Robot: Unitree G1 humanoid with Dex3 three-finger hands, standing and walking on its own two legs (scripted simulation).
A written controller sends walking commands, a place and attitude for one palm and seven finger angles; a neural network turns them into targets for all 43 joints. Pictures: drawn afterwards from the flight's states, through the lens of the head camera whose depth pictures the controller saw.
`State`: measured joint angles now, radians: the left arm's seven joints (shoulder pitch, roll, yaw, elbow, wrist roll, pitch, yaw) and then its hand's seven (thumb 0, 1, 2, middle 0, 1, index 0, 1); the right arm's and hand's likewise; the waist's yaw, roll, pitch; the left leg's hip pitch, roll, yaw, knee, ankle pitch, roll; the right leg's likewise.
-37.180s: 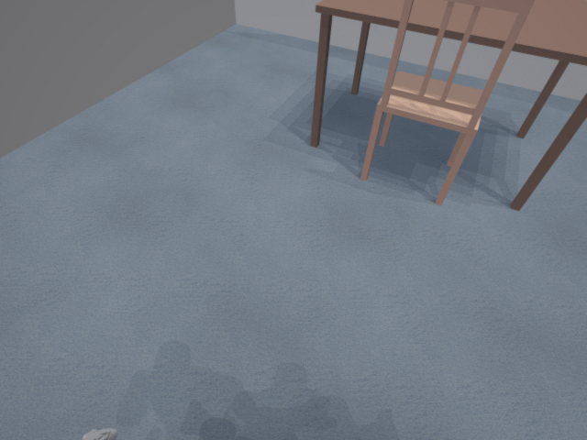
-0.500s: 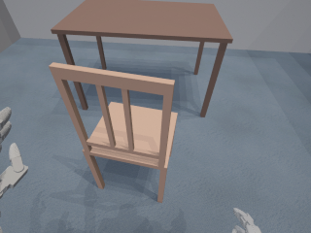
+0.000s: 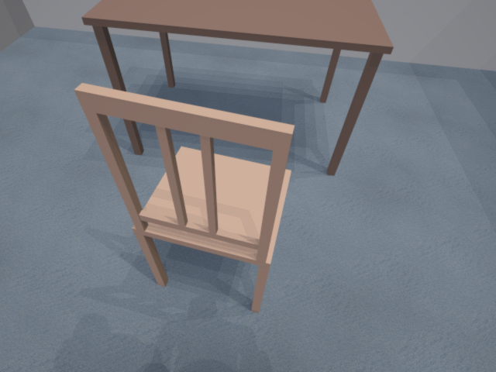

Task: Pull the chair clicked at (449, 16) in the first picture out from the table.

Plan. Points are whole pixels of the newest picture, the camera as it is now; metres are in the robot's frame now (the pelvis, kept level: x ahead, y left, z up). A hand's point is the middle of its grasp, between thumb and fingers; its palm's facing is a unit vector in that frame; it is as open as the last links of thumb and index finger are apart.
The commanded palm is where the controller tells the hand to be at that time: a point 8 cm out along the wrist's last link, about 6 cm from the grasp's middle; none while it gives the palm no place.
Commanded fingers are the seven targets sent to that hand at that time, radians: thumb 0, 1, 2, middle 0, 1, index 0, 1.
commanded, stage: let the arm hang, fingers relaxed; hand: left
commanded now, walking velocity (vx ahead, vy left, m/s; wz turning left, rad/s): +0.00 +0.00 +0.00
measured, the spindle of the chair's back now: (174, 182) +0.52 +0.20 -0.07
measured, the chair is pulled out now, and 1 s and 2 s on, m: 0.62 0.62 0.62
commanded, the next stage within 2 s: look to check the result in 0.64 s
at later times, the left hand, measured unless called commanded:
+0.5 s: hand out of the picture +0.02 +0.16 -0.17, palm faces +0.00 -0.98 -0.21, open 7.3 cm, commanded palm none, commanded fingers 0.00 0.90 0.90 -0.20 -0.30 -0.20 -0.30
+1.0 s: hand out of the picture +0.02 +0.15 -0.17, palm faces +0.02 -0.98 -0.19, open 7.3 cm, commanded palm none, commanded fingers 0.00 0.90 0.90 -0.20 -0.30 -0.20 -0.30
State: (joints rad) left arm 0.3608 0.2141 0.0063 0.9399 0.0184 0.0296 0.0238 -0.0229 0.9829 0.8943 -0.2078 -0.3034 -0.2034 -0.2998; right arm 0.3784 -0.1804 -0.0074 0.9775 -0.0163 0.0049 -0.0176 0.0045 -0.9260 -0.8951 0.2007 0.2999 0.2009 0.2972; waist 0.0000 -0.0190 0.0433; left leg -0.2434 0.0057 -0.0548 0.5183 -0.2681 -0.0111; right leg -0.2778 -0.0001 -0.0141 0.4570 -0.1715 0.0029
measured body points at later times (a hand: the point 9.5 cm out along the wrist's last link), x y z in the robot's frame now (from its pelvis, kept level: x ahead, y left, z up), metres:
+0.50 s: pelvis +0.02 -0.01 +0.00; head +0.02 -0.02 +0.45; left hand +0.03 +0.21 -0.15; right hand -0.01 -0.21 -0.16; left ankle +0.01 +0.13 -0.74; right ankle +0.04 -0.13 -0.74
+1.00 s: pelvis +0.02 -0.01 +0.00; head +0.04 -0.02 +0.45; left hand +0.02 +0.20 -0.15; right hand -0.02 -0.22 -0.16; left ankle +0.01 +0.13 -0.74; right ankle +0.04 -0.13 -0.74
